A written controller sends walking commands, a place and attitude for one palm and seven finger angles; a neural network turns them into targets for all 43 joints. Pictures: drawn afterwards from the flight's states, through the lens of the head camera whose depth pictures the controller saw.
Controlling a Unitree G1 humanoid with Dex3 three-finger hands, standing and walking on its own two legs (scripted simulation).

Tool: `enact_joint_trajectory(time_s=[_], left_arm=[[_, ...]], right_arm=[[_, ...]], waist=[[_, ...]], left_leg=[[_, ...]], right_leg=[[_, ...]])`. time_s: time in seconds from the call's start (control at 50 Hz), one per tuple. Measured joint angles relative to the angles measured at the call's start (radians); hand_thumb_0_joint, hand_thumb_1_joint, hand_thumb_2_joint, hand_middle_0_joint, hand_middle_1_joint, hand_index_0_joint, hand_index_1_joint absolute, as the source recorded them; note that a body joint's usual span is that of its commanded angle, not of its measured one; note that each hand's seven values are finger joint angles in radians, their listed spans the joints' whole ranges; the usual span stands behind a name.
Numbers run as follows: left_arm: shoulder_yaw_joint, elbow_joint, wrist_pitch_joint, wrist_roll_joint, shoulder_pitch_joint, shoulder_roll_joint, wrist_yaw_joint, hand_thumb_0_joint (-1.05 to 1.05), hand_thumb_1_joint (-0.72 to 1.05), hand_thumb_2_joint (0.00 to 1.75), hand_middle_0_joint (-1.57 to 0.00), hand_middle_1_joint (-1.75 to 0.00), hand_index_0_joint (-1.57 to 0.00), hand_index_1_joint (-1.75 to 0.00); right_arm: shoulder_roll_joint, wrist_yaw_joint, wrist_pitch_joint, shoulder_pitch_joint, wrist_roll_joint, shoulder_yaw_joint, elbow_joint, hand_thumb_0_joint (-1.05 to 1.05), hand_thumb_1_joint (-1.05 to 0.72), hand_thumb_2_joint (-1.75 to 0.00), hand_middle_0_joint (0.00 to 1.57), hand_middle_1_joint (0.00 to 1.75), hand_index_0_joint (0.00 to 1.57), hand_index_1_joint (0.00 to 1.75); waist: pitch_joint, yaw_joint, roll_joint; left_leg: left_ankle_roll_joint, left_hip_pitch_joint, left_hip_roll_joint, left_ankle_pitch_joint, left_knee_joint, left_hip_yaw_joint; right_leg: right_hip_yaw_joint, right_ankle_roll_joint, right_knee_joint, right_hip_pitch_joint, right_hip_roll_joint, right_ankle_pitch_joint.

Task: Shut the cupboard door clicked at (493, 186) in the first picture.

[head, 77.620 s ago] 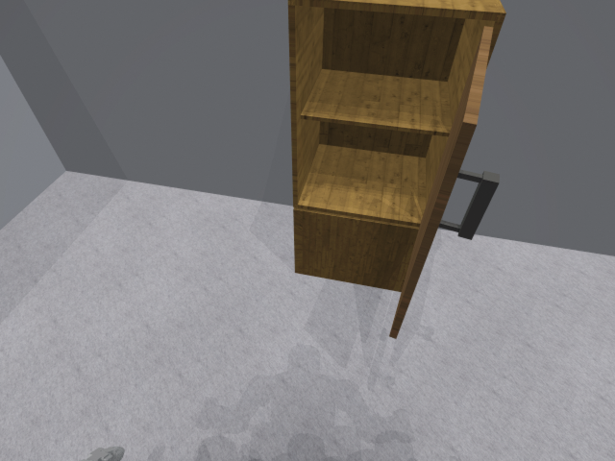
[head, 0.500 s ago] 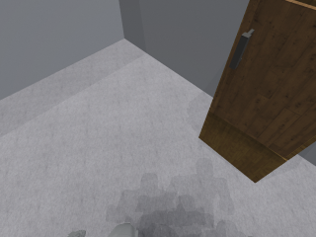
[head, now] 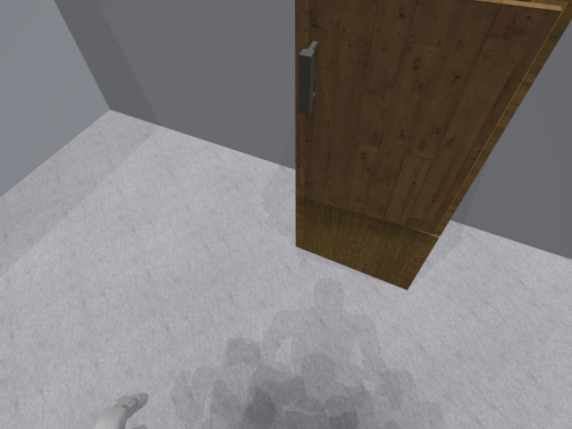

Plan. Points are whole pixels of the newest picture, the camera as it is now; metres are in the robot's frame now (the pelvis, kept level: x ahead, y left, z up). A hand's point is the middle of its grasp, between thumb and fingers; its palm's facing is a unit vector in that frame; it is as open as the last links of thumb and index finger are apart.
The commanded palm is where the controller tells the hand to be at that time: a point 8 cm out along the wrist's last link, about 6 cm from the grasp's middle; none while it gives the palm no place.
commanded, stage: turn to face it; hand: left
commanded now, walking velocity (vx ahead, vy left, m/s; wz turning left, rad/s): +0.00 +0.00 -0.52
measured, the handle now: (309, 78) +0.75 -0.02 +0.07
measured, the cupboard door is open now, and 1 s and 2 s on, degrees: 4 4 4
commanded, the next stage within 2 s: take the last steps up to it in 0.54 s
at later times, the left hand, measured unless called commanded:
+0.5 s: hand out of the picture +0.13 +0.21 -0.16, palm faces -0.16 -0.97 -0.18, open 7.4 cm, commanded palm none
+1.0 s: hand (204, 423) +0.15 +0.14 -0.15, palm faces -0.29 -0.94 -0.19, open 7.4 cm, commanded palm none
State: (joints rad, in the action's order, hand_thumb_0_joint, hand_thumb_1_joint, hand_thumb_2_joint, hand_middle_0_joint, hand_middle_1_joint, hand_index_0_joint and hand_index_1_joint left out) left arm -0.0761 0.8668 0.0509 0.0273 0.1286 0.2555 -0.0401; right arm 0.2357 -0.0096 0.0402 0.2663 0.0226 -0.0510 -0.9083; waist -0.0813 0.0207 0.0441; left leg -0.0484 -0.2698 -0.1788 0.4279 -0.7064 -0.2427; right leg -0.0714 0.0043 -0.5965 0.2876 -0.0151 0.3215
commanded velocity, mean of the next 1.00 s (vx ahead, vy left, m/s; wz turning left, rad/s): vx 0.11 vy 0.00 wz -0.22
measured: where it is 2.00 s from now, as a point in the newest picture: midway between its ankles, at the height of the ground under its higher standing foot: (314, 411)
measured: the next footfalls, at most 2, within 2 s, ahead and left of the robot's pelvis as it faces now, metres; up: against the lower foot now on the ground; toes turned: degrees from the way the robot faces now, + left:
left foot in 0.38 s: +0.09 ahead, +0.13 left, +0.00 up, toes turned -6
right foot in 0.80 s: +0.01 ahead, -0.10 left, +0.00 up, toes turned -21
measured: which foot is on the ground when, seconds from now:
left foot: up 0.00-0.36, down 0.38-0.80, up 0.82-1.00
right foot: down 0.00-0.38, up 0.40-0.78, down 0.80-1.00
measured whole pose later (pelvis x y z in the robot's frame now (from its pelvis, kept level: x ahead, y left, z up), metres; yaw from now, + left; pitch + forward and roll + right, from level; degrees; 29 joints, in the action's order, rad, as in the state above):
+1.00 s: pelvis +0.08 -0.02 +0.02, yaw -18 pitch +0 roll +0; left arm -0.03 1.04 -0.03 0.02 0.31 0.14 0.00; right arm 0.21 0.01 0.03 0.30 0.03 -0.05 -1.03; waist -0.02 0.03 0.03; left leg -0.03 -0.48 -0.08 0.33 -0.94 -0.07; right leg -0.05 0.04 -0.37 0.06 0.02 0.32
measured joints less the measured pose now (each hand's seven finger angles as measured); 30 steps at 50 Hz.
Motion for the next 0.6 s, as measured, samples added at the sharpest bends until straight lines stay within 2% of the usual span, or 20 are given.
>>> enact_joint_trajectory(time_s=[0.02, 0.06, 0.1, 0.14, 0.26, 0.32, 0.36, 0.38, 0.4, 0.44, 0.48, 0.52, 0.6], left_arm=[[0.005, 0.003, -0.010, -0.002, -0.002, -0.011, 0.008, 0.00, 0.91, 0.89, -0.20, -0.29, -0.20, -0.30], [0.018, 0.003, -0.016, -0.004, 0.005, -0.029, 0.019, 0.00, 0.91, 0.89, -0.20, -0.29, -0.20, -0.30], [0.022, 0.003, -0.014, -0.006, 0.018, -0.038, 0.031, 0.00, 0.91, 0.89, -0.20, -0.29, -0.20, -0.30], [0.025, 0.008, -0.011, -0.006, 0.029, -0.041, 0.037, 0.00, 0.91, 0.89, -0.20, -0.30, -0.20, -0.30], [0.030, 0.028, -0.011, 0.000, 0.058, -0.051, 0.034, 0.00, 0.90, 0.89, -0.20, -0.30, -0.20, -0.30], [0.027, 0.038, -0.008, 0.003, 0.069, -0.052, 0.031, 0.00, 0.90, 0.89, -0.20, -0.30, -0.20, -0.30], [0.023, 0.046, -0.003, 0.000, 0.076, -0.049, 0.032, 0.00, 0.90, 0.89, -0.20, -0.30, -0.20, -0.30], [0.020, 0.048, 0.001, -0.004, 0.081, -0.047, 0.033, 0.00, 0.90, 0.89, -0.20, -0.30, -0.20, -0.30], [0.016, 0.055, 0.006, -0.008, 0.079, -0.039, 0.034, 0.00, 0.90, 0.89, -0.20, -0.30, -0.20, -0.30], [0.008, 0.065, 0.017, -0.009, 0.078, -0.025, 0.035, 0.00, 0.90, 0.89, -0.20, -0.30, -0.20, -0.30], [0.001, 0.072, 0.024, -0.005, 0.077, -0.017, 0.031, 0.00, 0.91, 0.89, -0.20, -0.30, -0.20, -0.30], [-0.004, 0.074, 0.026, -0.004, 0.071, -0.013, 0.024, 0.00, 0.91, 0.89, -0.20, -0.30, -0.20, -0.30], [-0.005, 0.072, 0.023, -0.006, 0.062, -0.011, 0.020, 0.00, 0.91, 0.89, -0.20, -0.29, -0.20, -0.30]], right_arm=[[0.014, -0.001, 0.014, -0.011, -0.003, -0.004, -0.008, 0.00, -0.91, -0.90, 0.20, 0.30, 0.20, 0.30], [0.032, -0.005, 0.036, -0.029, -0.005, -0.012, -0.014, 0.01, -0.91, -0.90, 0.20, 0.30, 0.20, 0.30], [0.034, -0.005, 0.040, -0.045, -0.005, -0.013, -0.015, 0.01, -0.91, -0.90, 0.20, 0.30, 0.20, 0.30], [0.029, -0.001, 0.034, -0.055, -0.004, -0.011, -0.009, 0.01, -0.91, -0.90, 0.20, 0.30, 0.20, 0.30], [0.009, 0.001, 0.024, -0.073, -0.006, -0.007, 0.010, 0.01, -0.91, -0.90, 0.20, 0.30, 0.20, 0.30], [-0.003, -0.002, 0.016, -0.081, -0.010, -0.003, 0.014, 0.00, -0.91, -0.90, 0.20, 0.30, 0.20, 0.30], [-0.011, -0.005, 0.003, -0.080, -0.012, 0.003, 0.017, 0.00, -0.91, -0.90, 0.20, 0.30, 0.20, 0.30], [-0.013, -0.007, -0.008, -0.075, -0.012, 0.008, 0.019, 0.00, -0.91, -0.90, 0.20, 0.30, 0.20, 0.30], [-0.025, -0.009, -0.017, -0.075, -0.009, 0.012, 0.014, 0.00, -0.91, -0.90, 0.20, 0.30, 0.20, 0.30], [-0.044, -0.012, -0.022, -0.069, 0.001, 0.028, 0.014, 0.00, -0.91, -0.90, 0.20, 0.30, 0.20, 0.30], [-0.058, -0.018, -0.025, -0.057, 0.008, 0.039, 0.015, 0.00, -0.91, -0.90, 0.20, 0.30, 0.20, 0.30], [-0.067, -0.024, -0.026, -0.045, 0.011, 0.044, 0.012, 0.00, -0.91, -0.90, 0.20, 0.30, 0.20, 0.30], [-0.075, -0.026, -0.025, -0.030, 0.010, 0.045, -0.011, 0.00, -0.91, -0.90, 0.20, 0.30, 0.20, 0.30]], waist=[[-0.004, 0.000, 0.018], [-0.009, 0.007, 0.038], [-0.008, 0.007, 0.032], [-0.005, 0.007, 0.016], [0.014, -0.004, -0.024], [0.023, -0.016, -0.042], [0.030, -0.020, -0.055], [0.037, -0.020, -0.057], [0.038, -0.019, -0.076], [0.035, -0.025, -0.097], [0.034, -0.024, -0.098], [0.029, -0.021, -0.088], [0.019, -0.021, -0.069]], left_leg=[[-0.005, -0.040, 0.010, 0.064, -0.099, 0.053], [-0.008, -0.121, 0.050, 0.097, -0.285, 0.143], [-0.016, -0.182, 0.075, 0.048, -0.390, 0.180], [-0.024, -0.220, 0.083, -0.008, -0.414, 0.199], [-0.031, -0.211, 0.100, -0.043, -0.265, 0.229], [-0.023, -0.153, 0.118, -0.031, -0.119, 0.227], [-0.016, -0.089, 0.132, -0.094, 0.029, 0.221], [0.005, -0.053, 0.131, -0.123, 0.107, 0.217], [0.032, -0.050, 0.139, -0.119, 0.112, 0.205], [0.061, -0.037, 0.136, -0.108, 0.108, 0.179], [0.068, -0.012, 0.124, -0.118, 0.142, 0.161], [0.069, 0.010, 0.115, -0.138, 0.183, 0.152], [0.068, 0.041, 0.101, -0.160, 0.234, 0.123]], right_leg=[[0.006, 0.011, -0.026, 0.014, 0.012, 0.020], [0.017, 0.022, -0.029, 0.015, 0.023, 0.019], [0.036, 0.022, 0.010, 0.003, 0.028, -0.010], [0.053, 0.025, 0.050, -0.011, 0.032, -0.035], [0.096, 0.021, 0.093, -0.026, 0.046, -0.054], [0.121, 0.009, 0.077, -0.018, 0.052, -0.043], [0.137, -0.004, 0.050, -0.007, 0.056, -0.027], [0.143, -0.012, 0.027, 0.005, 0.062, -0.013], [0.151, -0.011, -0.016, 0.022, 0.057, 0.019], [0.144, -0.012, -0.178, 0.073, 0.060, 0.138], [0.122, -0.021, -0.345, 0.123, 0.061, 0.163], [0.099, -0.030, -0.439, 0.150, 0.049, 0.148], [0.078, -0.041, -0.421, 0.145, 0.018, 0.118]])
